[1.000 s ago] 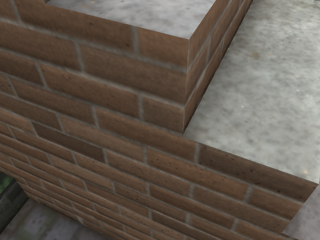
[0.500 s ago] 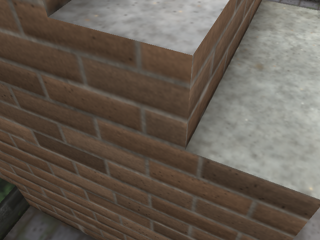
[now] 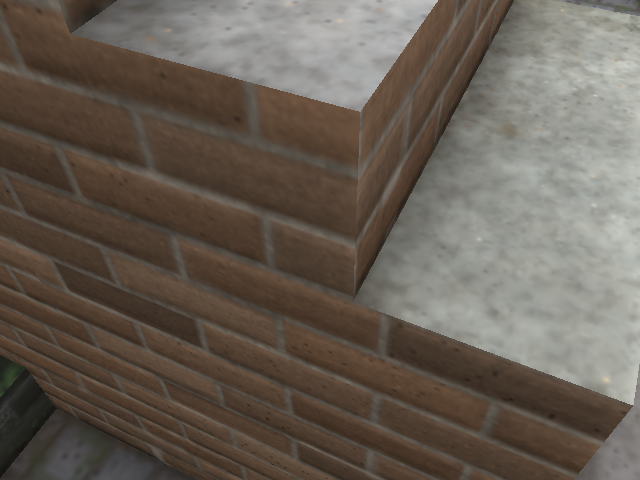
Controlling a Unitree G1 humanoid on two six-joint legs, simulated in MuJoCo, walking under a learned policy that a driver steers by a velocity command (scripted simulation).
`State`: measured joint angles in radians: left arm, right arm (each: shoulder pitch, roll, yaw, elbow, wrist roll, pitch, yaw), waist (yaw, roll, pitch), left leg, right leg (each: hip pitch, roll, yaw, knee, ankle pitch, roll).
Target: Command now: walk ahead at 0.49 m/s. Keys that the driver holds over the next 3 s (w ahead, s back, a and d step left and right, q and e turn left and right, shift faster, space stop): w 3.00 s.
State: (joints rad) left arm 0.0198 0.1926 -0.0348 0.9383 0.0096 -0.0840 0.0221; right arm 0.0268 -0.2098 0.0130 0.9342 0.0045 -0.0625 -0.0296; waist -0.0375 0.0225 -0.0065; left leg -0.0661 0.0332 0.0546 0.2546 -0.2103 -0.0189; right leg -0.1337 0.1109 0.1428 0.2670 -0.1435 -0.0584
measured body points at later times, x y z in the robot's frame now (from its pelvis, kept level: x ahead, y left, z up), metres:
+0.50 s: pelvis -0.01 -0.01 +0.00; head +0.01 -0.02 +0.45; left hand +0.17 +0.21 -0.11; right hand +0.15 -0.25 -0.12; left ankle -0.05 +0.13 -0.75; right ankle -0.01 -0.09 -0.75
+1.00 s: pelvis -0.01 -0.01 +0.00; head +0.00 -0.02 +0.45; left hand +0.17 +0.21 -0.11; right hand +0.15 -0.26 -0.12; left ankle -0.05 +0.13 -0.75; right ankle -0.01 -0.09 -0.75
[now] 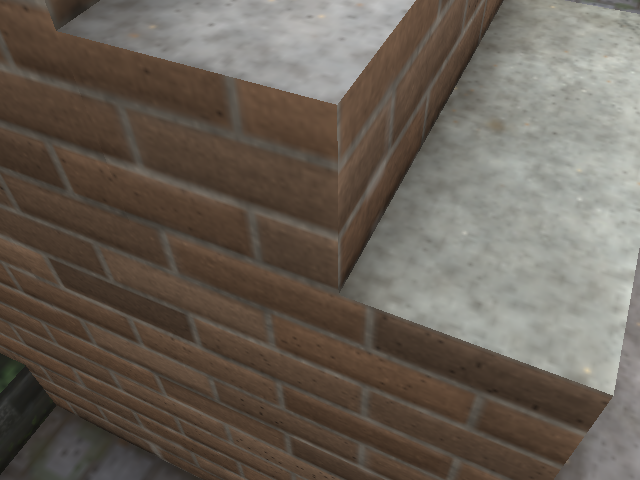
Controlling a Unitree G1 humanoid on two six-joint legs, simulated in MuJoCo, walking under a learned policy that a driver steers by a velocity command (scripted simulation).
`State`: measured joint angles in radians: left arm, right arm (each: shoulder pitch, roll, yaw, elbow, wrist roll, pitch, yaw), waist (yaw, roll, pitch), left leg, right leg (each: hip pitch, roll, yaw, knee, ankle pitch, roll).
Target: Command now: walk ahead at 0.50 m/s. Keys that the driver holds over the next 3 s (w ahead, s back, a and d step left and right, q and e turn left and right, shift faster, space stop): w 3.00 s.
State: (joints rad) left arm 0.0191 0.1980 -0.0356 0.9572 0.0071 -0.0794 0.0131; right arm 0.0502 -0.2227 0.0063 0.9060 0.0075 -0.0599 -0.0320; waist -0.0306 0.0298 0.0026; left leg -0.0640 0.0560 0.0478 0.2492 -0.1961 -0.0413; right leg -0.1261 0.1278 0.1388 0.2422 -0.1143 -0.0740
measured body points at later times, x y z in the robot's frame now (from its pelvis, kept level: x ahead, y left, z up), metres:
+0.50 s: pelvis +0.00 +0.00 +0.00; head +0.01 -0.01 +0.45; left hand +0.18 +0.23 -0.11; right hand +0.16 -0.24 -0.12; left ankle -0.04 +0.14 -0.75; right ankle +0.00 -0.07 -0.75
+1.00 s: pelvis +0.00 +0.00 +0.00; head +0.01 -0.01 +0.45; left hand +0.18 +0.23 -0.11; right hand +0.16 -0.24 -0.12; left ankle -0.04 +0.14 -0.75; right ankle +0.00 -0.07 -0.75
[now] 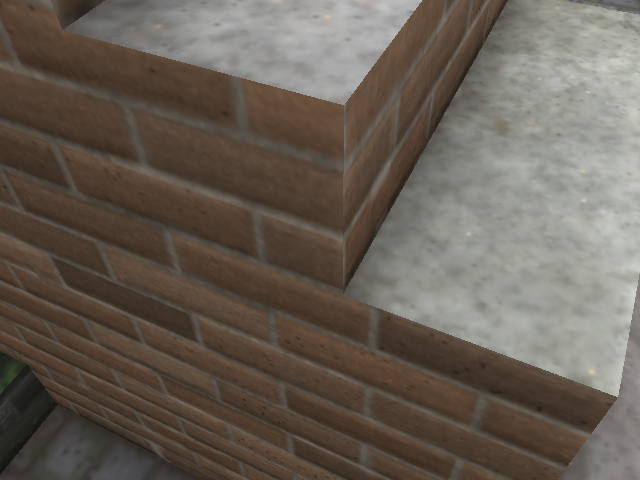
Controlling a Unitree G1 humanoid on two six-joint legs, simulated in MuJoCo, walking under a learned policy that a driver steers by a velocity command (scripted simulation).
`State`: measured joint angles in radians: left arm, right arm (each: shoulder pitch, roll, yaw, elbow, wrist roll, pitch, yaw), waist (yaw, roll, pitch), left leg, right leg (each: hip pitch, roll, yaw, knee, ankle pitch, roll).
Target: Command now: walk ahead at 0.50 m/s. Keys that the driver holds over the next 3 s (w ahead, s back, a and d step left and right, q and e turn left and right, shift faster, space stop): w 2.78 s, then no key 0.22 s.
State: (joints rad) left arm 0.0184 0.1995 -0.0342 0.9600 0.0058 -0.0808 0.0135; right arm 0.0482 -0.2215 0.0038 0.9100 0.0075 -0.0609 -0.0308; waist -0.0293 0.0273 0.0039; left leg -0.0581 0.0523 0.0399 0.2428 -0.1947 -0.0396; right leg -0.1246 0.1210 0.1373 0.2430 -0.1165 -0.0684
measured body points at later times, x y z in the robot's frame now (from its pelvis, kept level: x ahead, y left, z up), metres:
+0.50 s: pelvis +0.00 +0.00 +0.00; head +0.01 -0.01 +0.45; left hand +0.17 +0.23 -0.11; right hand +0.16 -0.24 -0.12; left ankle -0.04 +0.14 -0.75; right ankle +0.00 -0.08 -0.75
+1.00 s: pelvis +0.00 +0.00 +0.00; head +0.01 -0.01 +0.45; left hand +0.17 +0.23 -0.11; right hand +0.16 -0.24 -0.12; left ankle -0.04 +0.14 -0.75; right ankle +0.00 -0.08 -0.75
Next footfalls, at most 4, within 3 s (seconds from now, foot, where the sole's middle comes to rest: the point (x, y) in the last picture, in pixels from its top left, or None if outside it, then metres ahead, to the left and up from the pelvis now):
none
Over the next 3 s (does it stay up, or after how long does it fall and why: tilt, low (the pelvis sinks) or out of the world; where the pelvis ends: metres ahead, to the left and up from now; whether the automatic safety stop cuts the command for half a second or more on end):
stays up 0.00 0.01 0.00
